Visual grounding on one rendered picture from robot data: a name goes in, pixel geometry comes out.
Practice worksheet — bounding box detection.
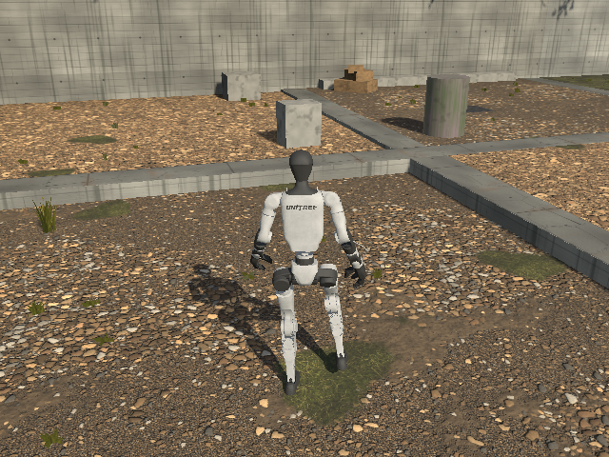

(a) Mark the robot left upper arm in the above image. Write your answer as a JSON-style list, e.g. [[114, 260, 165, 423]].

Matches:
[[257, 192, 283, 244]]

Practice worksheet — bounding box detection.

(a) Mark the robot left hand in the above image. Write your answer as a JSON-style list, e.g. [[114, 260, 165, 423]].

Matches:
[[250, 254, 272, 270]]

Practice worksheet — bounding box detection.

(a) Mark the robot right hand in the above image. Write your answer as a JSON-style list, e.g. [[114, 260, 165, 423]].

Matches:
[[344, 264, 366, 288]]

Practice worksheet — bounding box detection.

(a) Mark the right robot forearm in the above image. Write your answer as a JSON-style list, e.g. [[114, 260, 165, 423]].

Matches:
[[341, 228, 363, 268]]

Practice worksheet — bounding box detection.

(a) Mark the robot right upper arm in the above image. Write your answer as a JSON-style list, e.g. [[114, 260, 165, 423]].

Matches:
[[322, 190, 350, 244]]

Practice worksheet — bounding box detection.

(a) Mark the left robot forearm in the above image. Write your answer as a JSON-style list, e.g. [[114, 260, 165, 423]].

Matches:
[[251, 229, 267, 259]]

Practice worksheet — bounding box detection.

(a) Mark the left robot shin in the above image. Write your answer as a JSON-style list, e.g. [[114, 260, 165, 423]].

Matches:
[[281, 320, 297, 383]]

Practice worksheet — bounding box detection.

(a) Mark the robot torso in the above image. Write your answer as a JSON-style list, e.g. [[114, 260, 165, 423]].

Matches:
[[281, 187, 325, 286]]

